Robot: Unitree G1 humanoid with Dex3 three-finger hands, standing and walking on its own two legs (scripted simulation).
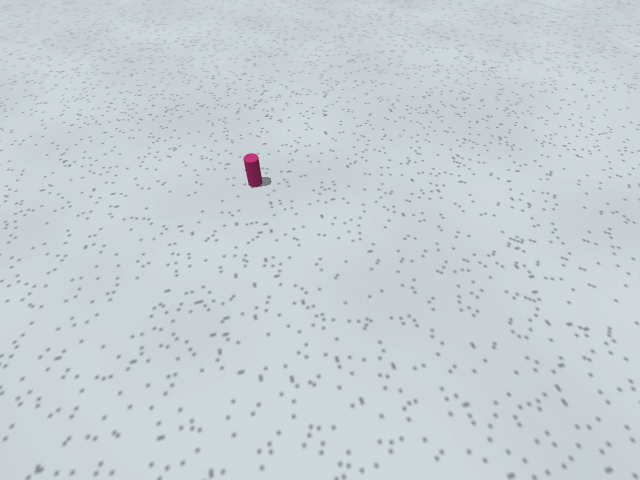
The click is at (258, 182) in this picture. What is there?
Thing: squat round
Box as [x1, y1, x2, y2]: [243, 153, 261, 186]
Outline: 250,153 245,155 243,158 248,183 251,186 258,186 261,184 257,155
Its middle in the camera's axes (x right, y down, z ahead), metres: -0.33 -0.32 +1.84
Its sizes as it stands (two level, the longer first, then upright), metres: 0.069 0.069 0.153
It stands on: the floor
